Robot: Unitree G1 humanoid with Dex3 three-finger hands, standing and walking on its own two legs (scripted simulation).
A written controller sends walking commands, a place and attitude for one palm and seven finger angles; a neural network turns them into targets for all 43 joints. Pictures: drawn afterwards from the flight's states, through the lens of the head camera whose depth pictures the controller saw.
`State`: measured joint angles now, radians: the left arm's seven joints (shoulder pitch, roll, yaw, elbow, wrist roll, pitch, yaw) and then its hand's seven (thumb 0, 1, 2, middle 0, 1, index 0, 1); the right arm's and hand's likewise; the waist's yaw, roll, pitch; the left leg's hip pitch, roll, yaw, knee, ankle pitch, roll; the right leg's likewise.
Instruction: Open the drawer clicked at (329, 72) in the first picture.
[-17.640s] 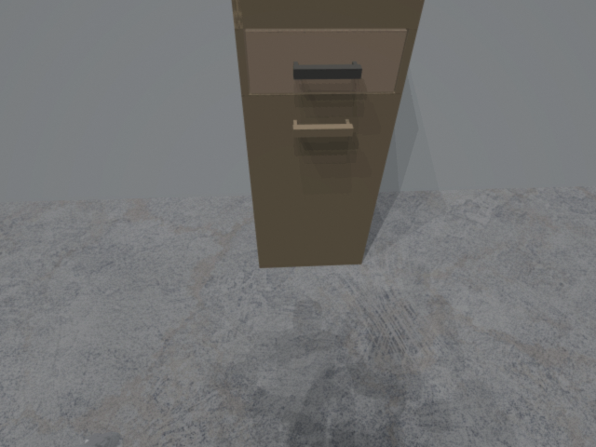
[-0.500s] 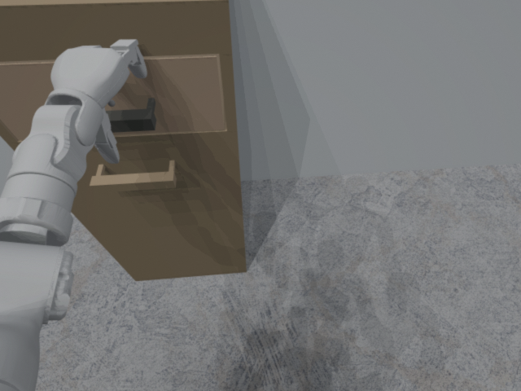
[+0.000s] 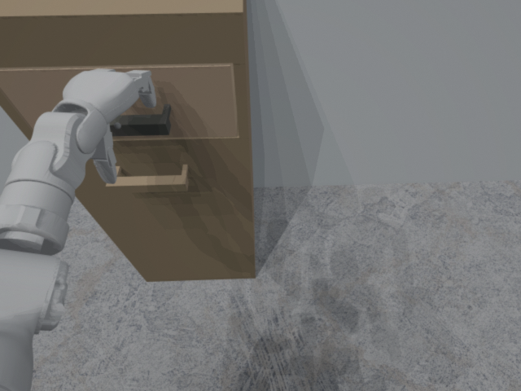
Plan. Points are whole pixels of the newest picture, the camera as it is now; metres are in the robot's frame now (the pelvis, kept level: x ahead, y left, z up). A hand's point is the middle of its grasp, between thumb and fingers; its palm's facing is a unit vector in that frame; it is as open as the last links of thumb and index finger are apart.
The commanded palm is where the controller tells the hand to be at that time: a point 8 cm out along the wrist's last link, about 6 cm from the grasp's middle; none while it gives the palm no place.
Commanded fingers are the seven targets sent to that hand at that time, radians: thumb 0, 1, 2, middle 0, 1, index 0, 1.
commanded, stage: move the hooked fingers above the handle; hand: left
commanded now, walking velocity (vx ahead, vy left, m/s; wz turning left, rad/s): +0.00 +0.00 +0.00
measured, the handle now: (122, 117) +0.54 +0.25 +0.10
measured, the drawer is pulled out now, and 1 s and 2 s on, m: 0.00 0.00 0.00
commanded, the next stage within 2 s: lower the fingers behind the handle in 0.12 s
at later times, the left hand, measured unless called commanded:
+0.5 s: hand (81, 130) +0.46 +0.27 +0.15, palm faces -0.16 +0.03 -0.99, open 13.7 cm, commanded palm +0.46 +0.26 +0.20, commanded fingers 0.00 -0.50 0.30 -0.30 -1.20 -0.30 -1.20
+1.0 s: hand (109, 128) +0.49 +0.25 +0.12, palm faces -0.08 +0.00 -1.00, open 13.7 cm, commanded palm +0.48 +0.25 +0.16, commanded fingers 0.00 -0.50 0.30 -0.30 -1.20 -0.30 -1.20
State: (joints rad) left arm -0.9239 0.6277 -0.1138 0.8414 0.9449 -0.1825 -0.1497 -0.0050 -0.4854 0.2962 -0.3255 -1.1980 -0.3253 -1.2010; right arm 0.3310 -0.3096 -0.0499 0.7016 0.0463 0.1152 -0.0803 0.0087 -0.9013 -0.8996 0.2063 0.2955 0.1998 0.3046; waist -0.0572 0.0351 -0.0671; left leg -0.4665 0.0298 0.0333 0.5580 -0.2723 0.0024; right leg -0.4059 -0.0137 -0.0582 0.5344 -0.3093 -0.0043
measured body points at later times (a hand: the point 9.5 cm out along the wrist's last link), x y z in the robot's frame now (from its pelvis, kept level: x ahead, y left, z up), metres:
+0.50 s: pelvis +0.00 +0.00 +0.00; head +0.04 -0.02 +0.45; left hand +0.46 +0.26 +0.20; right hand +0.06 -0.26 -0.14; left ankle +0.00 +0.12 -0.73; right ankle -0.03 -0.12 -0.73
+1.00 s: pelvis +0.00 +0.01 -0.01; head +0.06 -0.01 +0.44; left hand +0.49 +0.24 +0.17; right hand +0.00 -0.26 -0.14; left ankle -0.01 +0.12 -0.73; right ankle -0.03 -0.12 -0.73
